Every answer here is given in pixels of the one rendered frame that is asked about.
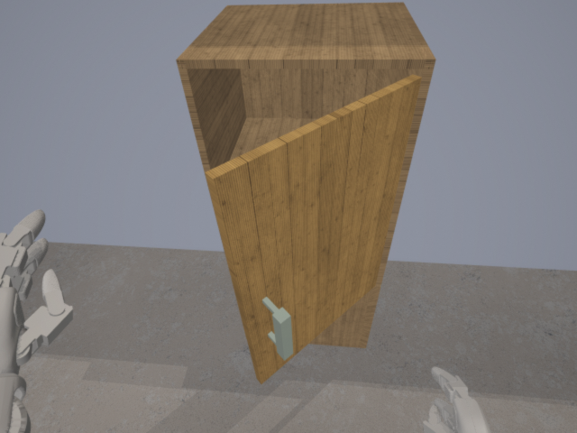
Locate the cupboard door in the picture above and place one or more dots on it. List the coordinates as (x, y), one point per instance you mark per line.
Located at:
(304, 218)

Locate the robot left forearm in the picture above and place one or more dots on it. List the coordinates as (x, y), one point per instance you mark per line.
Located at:
(13, 415)

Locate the left robot hand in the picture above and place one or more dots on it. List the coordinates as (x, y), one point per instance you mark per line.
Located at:
(19, 259)

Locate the right robot hand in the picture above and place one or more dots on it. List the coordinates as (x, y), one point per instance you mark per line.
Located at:
(465, 416)

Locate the handle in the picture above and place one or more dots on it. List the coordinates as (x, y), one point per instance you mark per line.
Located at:
(282, 329)

